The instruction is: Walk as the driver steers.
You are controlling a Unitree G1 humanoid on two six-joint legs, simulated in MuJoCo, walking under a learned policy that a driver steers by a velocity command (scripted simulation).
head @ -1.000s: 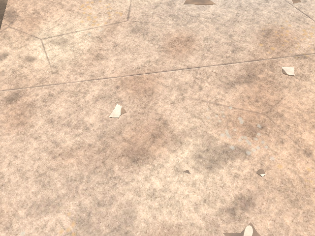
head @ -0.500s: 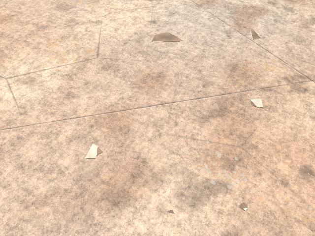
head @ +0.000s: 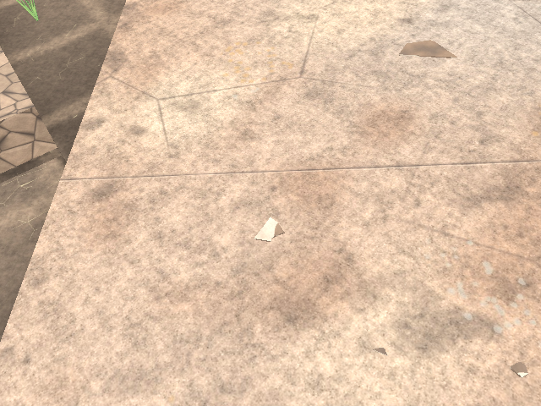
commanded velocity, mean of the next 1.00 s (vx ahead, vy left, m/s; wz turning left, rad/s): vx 0.14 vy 0.00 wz -0.01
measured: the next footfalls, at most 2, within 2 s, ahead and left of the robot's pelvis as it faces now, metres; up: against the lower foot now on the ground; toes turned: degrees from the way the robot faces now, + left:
left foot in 0.32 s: +0.00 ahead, +0.12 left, +0.00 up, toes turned +10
right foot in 0.92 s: +0.10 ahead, -0.10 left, +0.00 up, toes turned -6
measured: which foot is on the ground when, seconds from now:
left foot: up 0.00-0.30, down 0.32-0.92, up 0.94-1.00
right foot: down 0.00-0.32, up 0.34-0.90, down 0.92-1.00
